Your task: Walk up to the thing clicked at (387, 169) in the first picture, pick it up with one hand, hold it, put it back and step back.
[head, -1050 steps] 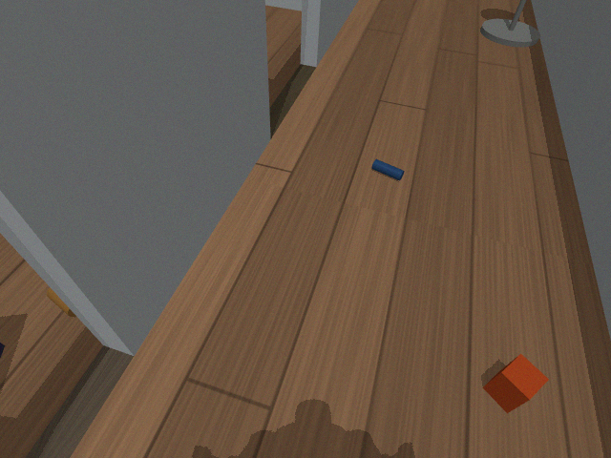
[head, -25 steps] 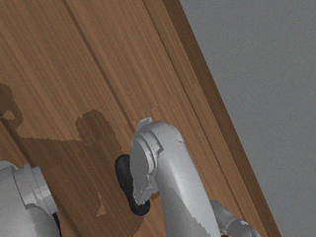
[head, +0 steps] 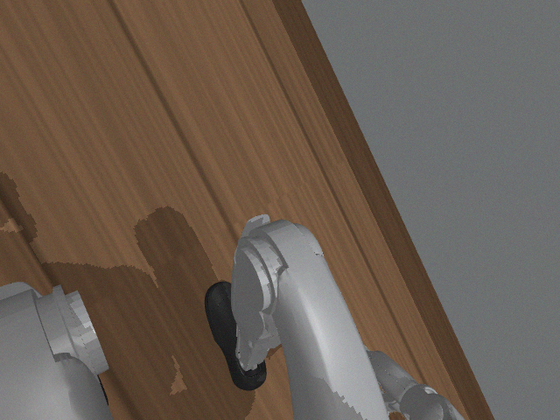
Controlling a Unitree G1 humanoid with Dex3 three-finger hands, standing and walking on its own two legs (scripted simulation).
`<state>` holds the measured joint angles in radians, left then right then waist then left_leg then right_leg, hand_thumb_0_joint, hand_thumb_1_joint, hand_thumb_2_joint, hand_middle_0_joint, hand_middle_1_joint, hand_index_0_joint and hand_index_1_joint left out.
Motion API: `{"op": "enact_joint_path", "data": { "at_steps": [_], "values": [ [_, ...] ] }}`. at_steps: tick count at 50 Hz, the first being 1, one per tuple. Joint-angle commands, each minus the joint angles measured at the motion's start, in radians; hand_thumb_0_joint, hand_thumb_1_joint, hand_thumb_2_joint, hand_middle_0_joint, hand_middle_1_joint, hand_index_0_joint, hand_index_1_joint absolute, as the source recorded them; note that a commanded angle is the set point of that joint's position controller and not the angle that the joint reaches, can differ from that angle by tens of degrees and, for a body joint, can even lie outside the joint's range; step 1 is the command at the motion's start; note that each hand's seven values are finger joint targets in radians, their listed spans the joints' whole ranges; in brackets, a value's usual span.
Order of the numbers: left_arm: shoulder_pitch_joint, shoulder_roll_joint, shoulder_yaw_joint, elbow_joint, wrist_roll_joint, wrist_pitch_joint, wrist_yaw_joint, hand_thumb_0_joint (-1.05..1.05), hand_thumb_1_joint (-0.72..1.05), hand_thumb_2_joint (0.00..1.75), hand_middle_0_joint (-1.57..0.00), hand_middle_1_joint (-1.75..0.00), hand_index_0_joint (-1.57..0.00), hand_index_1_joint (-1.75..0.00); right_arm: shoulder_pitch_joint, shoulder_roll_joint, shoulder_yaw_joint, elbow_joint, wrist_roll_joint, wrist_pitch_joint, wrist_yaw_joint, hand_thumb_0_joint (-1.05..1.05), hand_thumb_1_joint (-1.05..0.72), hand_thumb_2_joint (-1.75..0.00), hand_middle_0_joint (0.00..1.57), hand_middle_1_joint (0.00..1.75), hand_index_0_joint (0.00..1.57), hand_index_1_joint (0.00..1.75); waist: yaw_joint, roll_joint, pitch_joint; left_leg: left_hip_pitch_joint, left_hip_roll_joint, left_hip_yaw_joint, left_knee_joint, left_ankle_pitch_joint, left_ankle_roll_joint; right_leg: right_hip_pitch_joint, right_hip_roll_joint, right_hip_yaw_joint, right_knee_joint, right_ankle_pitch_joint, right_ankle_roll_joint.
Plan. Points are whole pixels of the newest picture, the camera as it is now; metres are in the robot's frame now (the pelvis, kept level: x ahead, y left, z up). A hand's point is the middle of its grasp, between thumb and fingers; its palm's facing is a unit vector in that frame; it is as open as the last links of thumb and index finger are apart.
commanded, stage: close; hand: left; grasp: from above
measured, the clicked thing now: out of the picture +0.45 +0.37 -0.27
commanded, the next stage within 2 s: settle in 0.90 s
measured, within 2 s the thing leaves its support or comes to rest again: leaves its support in 1.32 s
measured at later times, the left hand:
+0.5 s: hand out of the picture +0.42 +0.36 -0.24, palm faces -0.49 -0.14 -0.86, open 8.5 cm
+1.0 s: hand out of the picture +0.42 +0.35 -0.24, palm faces -0.46 -0.11 -0.88, open 8.1 cm
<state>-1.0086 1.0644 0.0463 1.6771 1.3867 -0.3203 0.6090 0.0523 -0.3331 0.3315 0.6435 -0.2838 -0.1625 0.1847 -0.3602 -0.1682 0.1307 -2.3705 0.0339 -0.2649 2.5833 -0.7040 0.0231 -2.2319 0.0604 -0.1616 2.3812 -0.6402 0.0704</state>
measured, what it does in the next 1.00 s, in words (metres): stands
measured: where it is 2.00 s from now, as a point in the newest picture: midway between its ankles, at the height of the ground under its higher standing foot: (174, 392)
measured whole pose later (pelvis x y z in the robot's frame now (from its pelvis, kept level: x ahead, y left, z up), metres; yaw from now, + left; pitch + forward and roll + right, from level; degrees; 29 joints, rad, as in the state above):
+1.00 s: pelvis +0.00 +0.00 +0.00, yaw +1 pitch +26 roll -15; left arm -0.99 1.05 0.08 1.65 1.37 -0.32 0.56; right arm 0.07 -0.34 0.30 0.65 -0.26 -0.19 0.20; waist -0.35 -0.16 0.13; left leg -2.38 0.02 -0.26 2.59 -0.71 0.02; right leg -2.24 0.05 -0.15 2.40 -0.65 0.07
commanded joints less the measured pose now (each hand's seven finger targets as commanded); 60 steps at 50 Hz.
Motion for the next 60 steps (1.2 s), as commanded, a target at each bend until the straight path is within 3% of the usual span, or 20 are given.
{"op": "enact_joint_path", "data": {
  "at_steps": [1,4,7,9,13,16,17,22,27,33,35,40,43,46,47,48,49,51,53,60],
  "values": [
    [-0.246,0.260,0.057,-0.076,-0.043,0.033,0.006,0.00,0.13,0.48,-0.53,-0.59,-0.56,-0.56,0.137,-0.349,-0.112,-0.010,0.017,-0.022,-0.008,0.00,-0.89,-0.90,0.20,0.30,0.20,0.30,-0.037,0.581,-0.545,0.519,0.022,0.067,-0.308,0.173,-0.029,0.224,0.022,-0.116,-0.139,0.192,-0.086],
    [-0.228,0.273,0.059,-0.105,-0.048,0.035,-0.040,0.00,0.14,0.46,-0.53,-0.60,-0.57,-0.57,0.136,-0.334,-0.107,-0.024,0.021,-0.025,-0.006,0.00,-0.89,-0.90,0.20,0.30,0.20,0.30,-0.037,0.580,-0.539,0.498,0.020,0.091,-0.294,0.157,-0.022,0.270,0.026,-0.096,-0.159,0.181,-0.085],
    [-0.235,0.325,0.103,-0.178,-0.066,0.015,-0.079,0.00,0.17,0.46,-0.58,-0.55,-0.60,-0.53,0.158,-0.340,-0.114,-0.026,0.021,-0.010,-0.012,0.00,-0.90,-0.90,0.20,0.30,0.20,0.30,-0.021,0.624,-0.600,0.549,0.020,0.095,-0.300,0.207,-0.029,0.301,0.024,-0.099,-0.165,0.205,-0.090],
    [-0.195,0.281,0.086,-0.171,-0.078,-0.002,-0.106,0.00,0.18,0.43,-0.57,-0.57,-0.61,-0.53,0.171,-0.338,-0.108,-0.033,0.015,-0.001,-0.009,0.00,-0.90,-0.90,0.20,0.30,0.20,0.30,-0.043,0.590,-0.575,0.542,0.020,0.092,-0.282,0.239,-0.030,0.314,0.025,-0.108,-0.168,0.228,-0.089],
    [-0.169,0.281,0.084,-0.188,-0.087,-0.049,-0.129,0.00,0.24,0.47,-0.61,-0.56,-0.64,-0.53,0.192,-0.336,-0.103,-0.020,0.015,0.026,-0.016,0.00,-0.89,-0.90,0.20,0.30,0.20,0.30,-0.039,0.565,-0.602,0.557,0.018,0.093,-0.262,0.312,-0.028,0.356,0.028,-0.116,-0.180,0.272,-0.088],
    [-0.156,0.288,0.093,-0.189,-0.078,-0.090,-0.126,0.00,0.30,0.49,-0.66,-0.57,-0.68,-0.54,0.185,-0.340,-0.099,-0.031,0.009,0.044,-0.021,0.00,-0.89,-0.90,0.20,0.30,0.20,0.30,-0.030,0.549,-0.585,0.549,0.018,0.085,-0.258,0.301,-0.028,0.346,0.029,-0.126,-0.182,0.251,-0.092],
    [-0.152,0.277,0.074,-0.184,-0.072,-0.098,-0.128,0.00,0.33,0.49,-0.69,-0.55,-0.71,-0.52,0.185,-0.328,-0.087,-0.031,0.002,0.047,-0.018,0.00,-0.89,-0.90,0.20,0.30,0.20,0.30,-0.039,0.551,-0.588,0.556,0.020,0.088,-0.251,0.306,-0.024,0.363,0.032,-0.120,-0.181,0.262,-0.086],
    [-0.167,0.318,0.098,-0.200,-0.042,-0.131,-0.081,0.00,0.40,0.48,-0.72,-0.55,-0.76,-0.52,0.168,-0.321,-0.081,-0.031,-0.001,0.061,-0.023,0.00,-0.89,-0.90,0.20,0.30,0.20,0.30,-0.016,0.588,-0.596,0.569,0.024,0.088,-0.284,0.244,-0.024,0.347,0.040,-0.123,-0.176,0.218,-0.084],
    [-0.209,0.293,0.073,-0.225,0.003,-0.120,-0.019,0.00,0.48,0.49,-0.80,-0.54,-0.83,-0.51,0.153,-0.333,-0.100,-0.009,-0.011,0.058,-0.026,0.00,-0.89,-0.90,0.20,0.30,0.20,0.30,-0.024,0.619,-0.585,0.583,0.025,0.090,-0.286,0.232,-0.033,0.295,0.041,-0.129,-0.158,0.216,-0.086],
    [-0.242,0.249,0.050,-0.220,-0.007,-0.063,0.049,0.00,0.54,0.43,-0.85,-0.46,-0.88,-0.43,0.140,-0.329,-0.118,0.030,-0.013,0.033,-0.020,0.00,-0.89,-0.90,0.20,0.30,0.20,0.30,-0.018,0.600,-0.585,0.538,0.022,0.095,-0.291,0.196,-0.032,0.260,0.043,-0.120,-0.164,0.195,-0.090],
    [-0.225,0.235,0.038,-0.176,-0.005,-0.037,0.055,0.00,0.54,0.42,-0.86,-0.44,-0.88,-0.41,0.142,-0.332,-0.120,0.030,-0.013,0.020,-0.015,0.00,-0.89,-0.90,0.20,0.30,0.20,0.30,-0.030,0.598,-0.570,0.538,0.021,0.096,-0.295,0.180,-0.031,0.248,0.041,-0.116,-0.163,0.190,-0.090],
    [-0.261,0.222,0.025,-0.171,-0.016,0.010,0.050,0.00,0.58,0.37,-0.90,-0.38,-0.92,-0.36,0.143,-0.330,-0.133,0.031,0.003,-0.010,-0.005,0.00,-0.89,-0.90,0.20,0.30,0.20,0.30,-0.024,0.610,-0.592,0.528,0.020,0.100,-0.286,0.164,-0.026,0.244,0.032,-0.101,-0.153,0.190,-0.092],
    [-0.284,0.249,0.046,-0.195,-0.033,0.022,0.040,0.00,0.61,0.34,-0.93,-0.36,-0.95,-0.33,0.155,-0.335,-0.136,0.039,0.014,-0.019,-0.002,0.00,-0.89,-0.90,0.20,0.30,0.20,0.30,-0.013,0.615,-0.639,0.539,0.017,0.098,-0.291,0.196,-0.025,0.262,0.030,-0.101,-0.152,0.212,-0.093],
    [-0.242,0.233,0.052,-0.120,-0.049,0.028,0.017,0.00,0.63,0.33,-0.94,-0.36,-0.96,-0.33,0.144,-0.341,-0.136,0.013,0.021,-0.033,0.003,0.00,-0.89,-0.90,0.20,0.30,0.20,0.30,-0.024,0.559,-0.584,0.494,0.015,0.096,-0.283,0.188,-0.020,0.257,0.027,-0.103,-0.149,0.209,-0.088],
    [-0.238,0.263,0.078,-0.130,-0.049,0.026,0.008,0.00,0.65,0.33,-0.95,-0.36,-0.98,-0.33,0.148,-0.352,-0.139,0.000,0.022,-0.035,0.002,0.00,-0.89,-0.90,0.20,0.30,0.20,0.30,-0.026,0.555,-0.574,0.496,0.011,0.097,-0.287,0.181,-0.019,0.258,0.025,-0.106,-0.152,0.202,-0.086],
    [-0.282,0.255,0.057,-0.188,-0.052,0.018,-0.006,0.00,0.65,0.32,-0.95,-0.35,-0.98,-0.32,0.167,-0.337,-0.135,0.026,0.028,-0.030,0.000,0.00,-0.89,-0.90,0.20,0.30,0.20,0.30,-0.010,0.598,-0.608,0.518,0.011,0.102,-0.297,0.197,-0.024,0.266,0.025,-0.100,-0.155,0.210,-0.090],
    [-0.258,0.282,0.086,-0.155,-0.052,0.017,-0.010,0.00,0.65,0.32,-0.96,-0.34,-0.99,-0.32,0.143,-0.348,-0.140,-0.006,0.026,-0.033,0.000,0.00,-0.89,-0.90,0.20,0.30,0.20,0.30,-0.009,0.607,-0.611,0.537,0.013,0.094,-0.295,0.201,-0.028,0.261,0.020,-0.104,-0.146,0.209,-0.092],
    [-0.221,0.251,0.073,-0.131,-0.048,0.015,-0.033,0.00,0.60,0.30,-0.93,-0.39,-0.98,-0.35,0.154,-0.347,-0.137,-0.016,0.025,-0.032,0.004,0.00,-0.91,-0.90,0.20,0.30,0.20,0.30,-0.023,0.581,-0.574,0.520,0.014,0.095,-0.291,0.194,-0.025,0.264,0.022,-0.104,-0.144,0.200,-0.089],
    [-0.238,0.325,0.121,-0.179,-0.046,0.003,-0.041,0.00,0.59,0.29,-0.95,-0.37,-0.99,-0.33,0.170,-0.353,-0.143,-0.012,0.027,-0.022,-0.003,0.00,-0.91,-0.90,0.20,0.30,0.20,0.30,-0.011,0.571,-0.616,0.512,0.011,0.107,-0.282,0.197,-0.021,0.306,0.025,-0.093,-0.160,0.200,-0.092],
    [-0.187,0.361,0.177,-0.268,-0.051,-0.023,-0.093,0.00,0.62,0.29,-0.97,-0.36,-1.01,-0.32,0.218,-0.342,-0.159,-0.025,0.025,0.012,-0.011,0.00,-0.91,-0.90,0.20,0.30,0.20,0.30,0.002,0.605,-0.676,0.546,0.009,0.128,-0.257,0.286,-0.023,0.359,0.020,-0.077,-0.170,0.256,-0.097]
  ]
}}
